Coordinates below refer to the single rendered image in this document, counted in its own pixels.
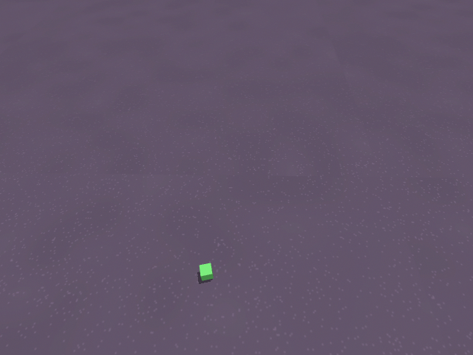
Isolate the cube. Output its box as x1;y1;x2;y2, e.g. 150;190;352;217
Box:
200;263;214;281

